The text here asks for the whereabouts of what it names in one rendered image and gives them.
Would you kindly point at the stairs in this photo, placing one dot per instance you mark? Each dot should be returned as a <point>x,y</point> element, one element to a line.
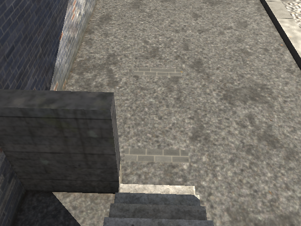
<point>156,205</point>

